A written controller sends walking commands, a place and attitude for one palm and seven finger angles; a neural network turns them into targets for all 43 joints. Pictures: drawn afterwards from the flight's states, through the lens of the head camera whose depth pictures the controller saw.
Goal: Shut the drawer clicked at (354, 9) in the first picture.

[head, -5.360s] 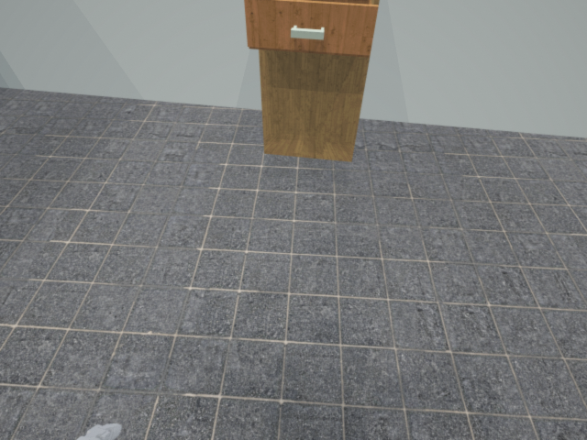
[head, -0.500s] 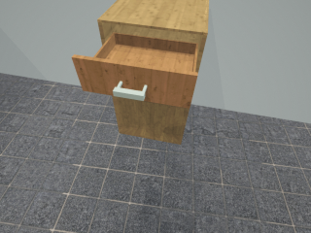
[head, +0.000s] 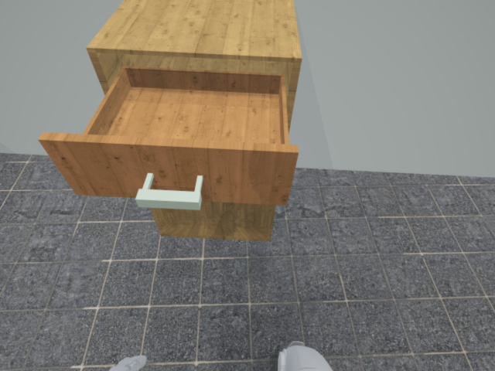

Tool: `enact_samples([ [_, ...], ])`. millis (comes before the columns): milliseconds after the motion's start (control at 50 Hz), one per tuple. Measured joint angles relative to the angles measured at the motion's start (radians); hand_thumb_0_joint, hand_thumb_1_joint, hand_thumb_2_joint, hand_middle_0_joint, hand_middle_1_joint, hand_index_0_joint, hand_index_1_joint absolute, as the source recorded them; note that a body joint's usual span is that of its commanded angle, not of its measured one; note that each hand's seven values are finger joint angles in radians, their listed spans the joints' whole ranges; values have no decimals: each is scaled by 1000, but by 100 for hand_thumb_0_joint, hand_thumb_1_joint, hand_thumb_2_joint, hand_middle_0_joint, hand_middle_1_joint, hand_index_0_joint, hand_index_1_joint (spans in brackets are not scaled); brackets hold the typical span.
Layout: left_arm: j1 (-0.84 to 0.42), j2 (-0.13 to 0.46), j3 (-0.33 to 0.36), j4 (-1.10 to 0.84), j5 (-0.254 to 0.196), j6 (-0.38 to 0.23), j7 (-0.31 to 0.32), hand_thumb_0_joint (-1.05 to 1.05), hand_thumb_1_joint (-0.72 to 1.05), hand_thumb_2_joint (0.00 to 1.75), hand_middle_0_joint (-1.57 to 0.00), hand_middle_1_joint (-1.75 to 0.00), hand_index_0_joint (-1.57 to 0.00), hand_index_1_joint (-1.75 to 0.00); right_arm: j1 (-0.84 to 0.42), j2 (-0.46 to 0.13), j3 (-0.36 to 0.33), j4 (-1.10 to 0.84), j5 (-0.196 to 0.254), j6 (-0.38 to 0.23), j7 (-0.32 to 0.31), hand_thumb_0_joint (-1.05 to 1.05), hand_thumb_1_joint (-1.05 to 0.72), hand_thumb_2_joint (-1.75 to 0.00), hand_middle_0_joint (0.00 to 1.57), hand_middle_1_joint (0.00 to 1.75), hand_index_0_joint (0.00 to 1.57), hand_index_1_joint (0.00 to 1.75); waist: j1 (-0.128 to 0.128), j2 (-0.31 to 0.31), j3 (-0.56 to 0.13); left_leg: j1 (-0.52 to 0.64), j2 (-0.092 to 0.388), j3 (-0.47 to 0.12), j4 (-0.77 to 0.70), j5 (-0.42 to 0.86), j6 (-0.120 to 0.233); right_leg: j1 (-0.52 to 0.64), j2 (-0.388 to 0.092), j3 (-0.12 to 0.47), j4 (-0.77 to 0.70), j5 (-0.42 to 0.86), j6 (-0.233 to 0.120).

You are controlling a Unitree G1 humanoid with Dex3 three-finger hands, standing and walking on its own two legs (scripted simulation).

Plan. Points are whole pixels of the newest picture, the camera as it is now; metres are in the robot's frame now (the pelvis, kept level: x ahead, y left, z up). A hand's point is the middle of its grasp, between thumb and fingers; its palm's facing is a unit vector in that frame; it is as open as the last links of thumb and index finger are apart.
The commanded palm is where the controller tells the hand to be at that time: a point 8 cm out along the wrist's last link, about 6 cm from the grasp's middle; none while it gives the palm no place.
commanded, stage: take the last steps up to it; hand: left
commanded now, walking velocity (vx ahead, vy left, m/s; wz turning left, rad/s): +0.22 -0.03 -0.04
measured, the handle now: (172, 189) +0.42 +0.14 +0.03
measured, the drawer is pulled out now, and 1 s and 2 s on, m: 0.30 0.30 0.30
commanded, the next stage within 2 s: come to a stop and stand still in 0.12 s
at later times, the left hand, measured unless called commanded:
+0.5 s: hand out of the picture +0.15 +0.18 -0.18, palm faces +0.05 -0.98 -0.20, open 7.3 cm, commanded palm none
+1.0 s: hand out of the picture +0.10 +0.13 -0.15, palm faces -0.02 -0.97 -0.26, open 7.4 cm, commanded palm none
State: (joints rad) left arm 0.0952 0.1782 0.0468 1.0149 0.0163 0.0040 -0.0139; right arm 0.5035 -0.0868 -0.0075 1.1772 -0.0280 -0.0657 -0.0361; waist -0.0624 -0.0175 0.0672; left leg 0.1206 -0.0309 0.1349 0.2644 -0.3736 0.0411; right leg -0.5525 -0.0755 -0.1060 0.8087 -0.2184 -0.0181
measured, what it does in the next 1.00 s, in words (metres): steps on the spot: right foot, then left foot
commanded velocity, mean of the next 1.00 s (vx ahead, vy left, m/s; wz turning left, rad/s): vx -0.02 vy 0.01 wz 0.00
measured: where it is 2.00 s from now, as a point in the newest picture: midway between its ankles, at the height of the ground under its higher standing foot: outside the picture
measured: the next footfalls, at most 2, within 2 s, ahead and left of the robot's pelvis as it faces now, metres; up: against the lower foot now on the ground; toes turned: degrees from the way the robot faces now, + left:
right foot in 0.08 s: +0.18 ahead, -0.12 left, +0.00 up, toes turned -7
left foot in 0.48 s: +0.22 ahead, +0.11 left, +0.00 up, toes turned +2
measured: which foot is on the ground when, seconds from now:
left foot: down 0.00-0.08, up 0.10-0.46, down 0.48-0.92, up 0.94-1.00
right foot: up 0.00-0.06, down 0.08-0.50, up 0.52-0.88, down 0.90-1.00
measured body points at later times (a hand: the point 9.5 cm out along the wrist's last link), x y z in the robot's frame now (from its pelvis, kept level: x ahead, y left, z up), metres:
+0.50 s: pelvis +0.13 +0.00 +0.00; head +0.16 +0.00 +0.44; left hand +0.14 +0.23 -0.16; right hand +0.22 -0.24 -0.15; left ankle +0.18 +0.11 -0.74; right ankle +0.14 -0.11 -0.73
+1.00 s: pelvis +0.08 -0.05 +0.01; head +0.08 -0.08 +0.46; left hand +0.10 +0.18 -0.13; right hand +0.09 -0.29 -0.16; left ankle +0.15 +0.10 -0.70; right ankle +0.03 -0.15 -0.73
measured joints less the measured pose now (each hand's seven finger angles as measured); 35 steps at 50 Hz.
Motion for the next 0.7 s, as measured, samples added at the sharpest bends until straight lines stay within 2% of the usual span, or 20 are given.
enact_samples([
  [40, -20, -9, -5, -15, -2, -11, 1, 1, 91, 90, -20, -30, -20, -30, 11, 0, -1, 11, 0, 5, 2, 0, -91, -90, 20, 30, 20, 30, -8, 18, 12, 11, 19, 2, 38, -46, -14, 44, 22, -14, -92, -14, -21],
  [80, -21, -12, -10, -29, 0, -34, 1, 1, 91, 90, -20, -30, -20, -30, 25, 3, -3, 25, 5, 13, 7, 0, -91, -90, 20, 30, 20, 30, -5, 25, 13, -7, 40, 4, 154, -111, -27, 120, 44, -26, -194, 38, -41],
  [100, -18, -14, -9, -31, 2, -50, 4, 1, 91, 90, -20, -30, -20, -30, 23, 4, -6, 31, 11, 20, 11, 0, -91, -90, 20, 30, 20, 30, 5, 25, 13, -49, 54, 5, 280, -136, -31, 135, 49, -29, -200, 84, -52],
  [160, 6, -25, -12, -23, -8, -71, 11, 0, 91, 90, -20, -30, -20, -30, -30, -7, -18, 19, 25, 38, 13, 0, -91, -90, 20, 30, 20, 30, 13, 36, 26, -265, 65, -71, 788, -157, -30, 176, 66, -44, -162, -11, -64],
  [180, 22, -28, -13, -17, -10, -69, 15, 0, 91, 90, -20, -30, -20, -30, -53, -14, -23, 7, 25, 42, 12, 0, -91, -90, 20, 30, 20, 30, 19, 35, 23, -330, 67, -80, 890, -139, -29, 200, 70, -43, -181, -25, -64],
  [220, 59, -33, -8, 0, -14, -66, 27, 0, 91, 90, -20, -30, -20, -30, -108, -30, -32, -27, 18, 49, 12, 0, -91, -90, 20, 30, 20, 30, 26, 34, 13, -446, 85, -86, 971, -85, -32, 245, 76, -40, -239, -14, -53],
  [280, 99, -14, 2, 21, -9, -60, 46, -2, 95, 90, -21, -30, -20, -30, -191, -53, -37, -88, 13, 50, 9, 0, -91, -90, 20, 30, 19, 30, 35, 40, -2, -556, 118, -89, 864, -37, -54, 292, 82, -37, -317, 9, -55],
  [340, 128, -10, -12, 44, -2, -41, 46, -1, 95, 90, -20, -30, -20, -30, -269, -78, -39, -129, 14, 56, 0, 0, -92, -90, 20, 30, 19, 30, 47, 54, -10, -583, 129, -94, 671, 19, -76, 313, 84, -27, -348, 12, -47],
  [440, 161, -19, -19, 52, 2, -10, 41, 0, 93, 90, -20, -30, -20, -30, -355, -102, -44, -156, 22, 77, 7, 0, -93, -90, 20, 30, 19, 30, 83, 56, -1, -513, 102, -101, 439, 69, -90, 318, 78, -3, -305, -29, -24],
  [480, 171, -19, -16, 50, 0, 3, 41, 0, 92, 90, -20, -30, -20, -30, -368, -100, -44, -160, 22, 81, 11, 0, -93, -90, 20, 30, 19, 30, 90, 47, 1, -457, 90, -94, 344, 154, -88, 313, 74, -3, -265, -58, -12],
  [520, 166, -8, -11, 47, -4, 17, 44, 0, 92, 90, -20, -30, -20, -30, -379, -84, -41, -161, 18, 79, 11, 0, -93, -90, 20, 30, 19, 30, 97, 12, 12, -433, 70, -82, 317, 149, -46, 299, 53, 5, -214, -86, 3],
  [560, 159, 2, -8, 36, -8, 28, 52, 0, 91, 90, -20, -30, -20, -30, -388, -66, -31, -168, 13, 79, 11, 0, -92, -90, 20, 30, 19, 30, 111, -14, 25, -426, 65, -67, 310, 139, -25, 258, 55, 39, -92, -225, 16],
  [600, 150, 7, -3, 27, -8, 40, 55, 0, 91, 90, -20, -30, -20, -30, -394, -52, -24, -176, 10, 79, 4, 0, -92, -90, 20, 30, 20, 30, 108, -15, 31, -425, 73, -68, 287, 154, -19, 206, 78, 75, 73, -304, 24],
  [660, 138, 19, 8, 10, -4, 44, 52, 0, 91, 90, -20, -30, -20, -30, -406, -38, -23, -186, 8, 84, -5, 0, -92, -90, 20, 30, 20, 30, 101, -17, 38, -433, 84, -68, 247, 191, -21, 147, 92, 113, 264, -290, 38],
  [700, 134, 29, 15, 0, -4, 47, 48, 0, 91, 90, -20, -30, -20, -30, -413, -36, -24, -191, 8, 86, -5, -1, -92, -90, 20, 30, 20, 30, 96, -21, 38, -442, 90, -62, 228, 212, -26, 132, 87, 127, 318, -269, 48],
])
